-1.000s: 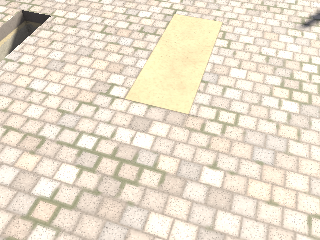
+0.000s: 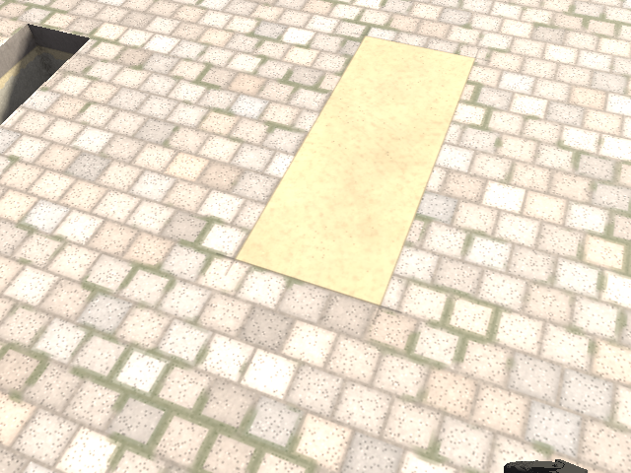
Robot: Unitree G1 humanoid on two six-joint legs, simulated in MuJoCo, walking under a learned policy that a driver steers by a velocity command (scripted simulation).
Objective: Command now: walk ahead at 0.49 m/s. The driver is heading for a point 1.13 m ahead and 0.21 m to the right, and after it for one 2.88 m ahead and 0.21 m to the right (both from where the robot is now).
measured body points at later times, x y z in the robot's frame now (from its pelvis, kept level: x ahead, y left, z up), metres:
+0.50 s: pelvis +0.27 +0.00 +0.01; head +0.30 +0.00 +0.46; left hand +0.45 +0.22 -0.11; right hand +0.18 -0.23 -0.13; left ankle +0.18 +0.06 -0.73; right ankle +0.45 -0.14 -0.68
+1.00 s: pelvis +0.54 -0.05 +0.01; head +0.56 -0.05 +0.46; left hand +0.46 +0.19 -0.13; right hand +0.69 -0.28 -0.12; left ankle +0.69 +0.10 -0.67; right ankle +0.48 -0.11 -0.73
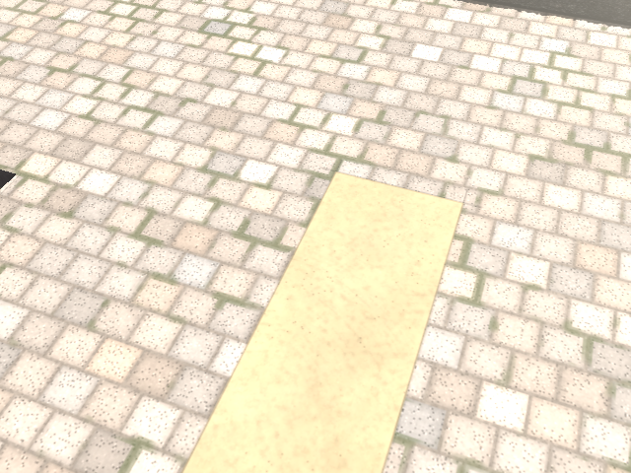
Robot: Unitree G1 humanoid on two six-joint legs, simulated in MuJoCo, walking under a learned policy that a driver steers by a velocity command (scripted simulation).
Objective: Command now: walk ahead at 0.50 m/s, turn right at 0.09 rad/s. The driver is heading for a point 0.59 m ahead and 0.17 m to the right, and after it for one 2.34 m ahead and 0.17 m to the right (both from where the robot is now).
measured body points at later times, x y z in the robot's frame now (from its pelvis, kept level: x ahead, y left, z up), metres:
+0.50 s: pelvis +0.25 +0.04 +0.00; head +0.28 +0.04 +0.45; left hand +0.42 +0.26 -0.14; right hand +0.19 -0.21 -0.14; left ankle +0.24 +0.12 -0.75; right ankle +0.32 -0.12 -0.67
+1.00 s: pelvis +0.36 -0.02 -0.01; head +0.39 -0.05 +0.44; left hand +0.57 +0.19 -0.13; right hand +0.35 -0.30 -0.15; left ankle +0.47 +0.13 -0.68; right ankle +0.41 -0.09 -0.75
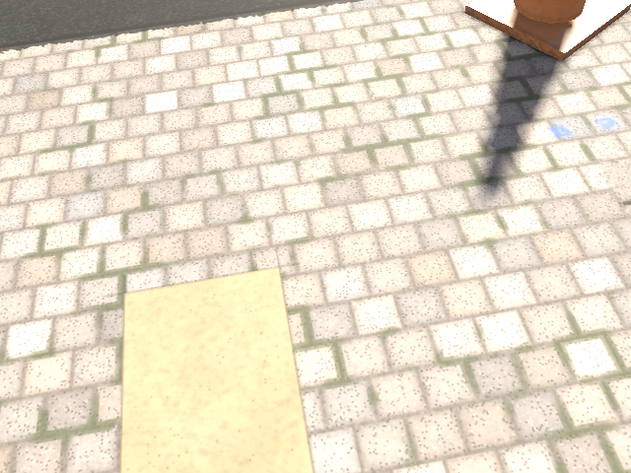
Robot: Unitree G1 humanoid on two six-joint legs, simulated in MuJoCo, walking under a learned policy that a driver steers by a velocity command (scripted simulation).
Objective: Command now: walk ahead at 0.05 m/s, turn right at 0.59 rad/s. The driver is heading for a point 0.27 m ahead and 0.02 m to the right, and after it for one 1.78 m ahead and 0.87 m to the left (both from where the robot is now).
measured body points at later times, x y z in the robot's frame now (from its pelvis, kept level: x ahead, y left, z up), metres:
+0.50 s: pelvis +0.01 +0.06 +0.01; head +0.04 +0.08 +0.46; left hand +0.17 +0.31 -0.13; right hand +0.04 -0.24 -0.09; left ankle +0.02 +0.15 -0.74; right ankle -0.04 -0.07 -0.66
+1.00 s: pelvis +0.06 +0.06 +0.00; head +0.07 +0.07 +0.45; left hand +0.12 +0.33 -0.14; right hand +0.11 -0.24 -0.10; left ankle +0.13 +0.14 -0.73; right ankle -0.06 -0.05 -0.74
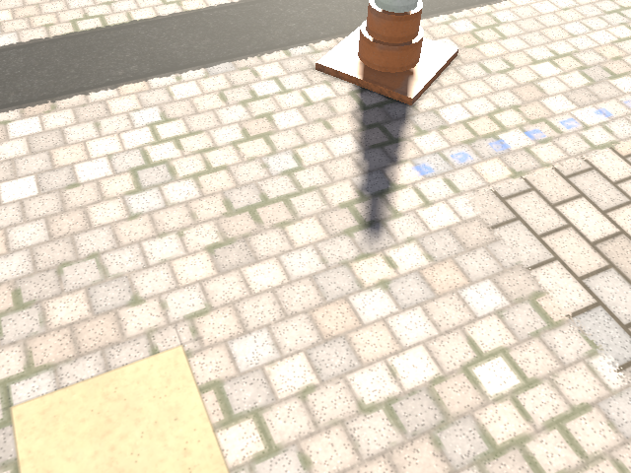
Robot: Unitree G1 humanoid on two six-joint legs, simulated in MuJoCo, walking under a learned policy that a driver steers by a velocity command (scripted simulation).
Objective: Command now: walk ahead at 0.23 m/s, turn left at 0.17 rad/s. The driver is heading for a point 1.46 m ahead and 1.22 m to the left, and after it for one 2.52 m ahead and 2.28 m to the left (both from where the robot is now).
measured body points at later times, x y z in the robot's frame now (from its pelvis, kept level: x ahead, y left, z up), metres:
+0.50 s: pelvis +0.09 +0.01 +0.00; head +0.12 +0.02 +0.45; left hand +0.18 +0.30 -0.11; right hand +0.20 -0.25 -0.12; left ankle +0.05 +0.09 -0.74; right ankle +0.16 -0.09 -0.71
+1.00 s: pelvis +0.10 +0.01 +0.00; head +0.13 +0.04 +0.44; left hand +0.04 +0.30 -0.13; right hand +0.37 -0.14 -0.11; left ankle +0.04 +0.09 -0.73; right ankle +0.17 -0.09 -0.74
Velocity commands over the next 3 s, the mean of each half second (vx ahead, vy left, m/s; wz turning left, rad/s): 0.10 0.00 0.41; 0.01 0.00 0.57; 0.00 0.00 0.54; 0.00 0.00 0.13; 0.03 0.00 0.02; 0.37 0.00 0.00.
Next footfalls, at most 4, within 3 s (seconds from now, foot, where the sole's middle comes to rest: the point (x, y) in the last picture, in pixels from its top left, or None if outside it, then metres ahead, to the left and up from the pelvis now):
0.02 left None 0.09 0.10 -0.78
0.56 right None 0.20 -0.07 -0.78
1.02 left None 0.08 0.11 -0.78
1.60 right None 0.22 -0.01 -0.78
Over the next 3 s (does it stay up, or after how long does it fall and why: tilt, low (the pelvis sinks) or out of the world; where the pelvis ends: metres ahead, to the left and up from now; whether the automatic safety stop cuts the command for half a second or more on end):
stays up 0.27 0.13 0.00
